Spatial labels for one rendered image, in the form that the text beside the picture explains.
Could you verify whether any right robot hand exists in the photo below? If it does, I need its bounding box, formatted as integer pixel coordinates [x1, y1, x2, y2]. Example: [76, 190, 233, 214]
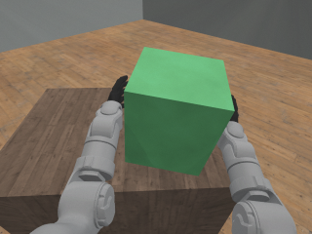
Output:
[229, 95, 239, 123]

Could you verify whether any robot left upper arm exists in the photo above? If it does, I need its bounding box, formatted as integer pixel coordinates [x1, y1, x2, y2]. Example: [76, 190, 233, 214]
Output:
[29, 181, 115, 234]

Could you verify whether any robot right upper arm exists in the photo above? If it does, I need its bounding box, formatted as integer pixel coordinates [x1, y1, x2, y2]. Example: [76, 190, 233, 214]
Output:
[231, 200, 296, 234]

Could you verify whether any pedestal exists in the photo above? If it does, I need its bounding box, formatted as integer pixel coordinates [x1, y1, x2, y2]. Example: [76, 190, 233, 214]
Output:
[0, 87, 237, 234]

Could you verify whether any left robot forearm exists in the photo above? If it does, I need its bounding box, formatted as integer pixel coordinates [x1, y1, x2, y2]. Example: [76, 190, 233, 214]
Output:
[58, 100, 123, 217]

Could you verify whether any right robot forearm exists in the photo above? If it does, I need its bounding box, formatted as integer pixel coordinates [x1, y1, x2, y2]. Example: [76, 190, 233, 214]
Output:
[216, 121, 297, 234]

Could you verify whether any carton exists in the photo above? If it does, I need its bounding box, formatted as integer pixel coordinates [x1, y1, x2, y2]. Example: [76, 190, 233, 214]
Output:
[124, 47, 235, 176]

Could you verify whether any left robot hand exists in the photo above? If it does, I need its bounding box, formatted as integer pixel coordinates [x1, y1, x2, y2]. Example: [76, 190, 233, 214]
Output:
[107, 75, 129, 108]

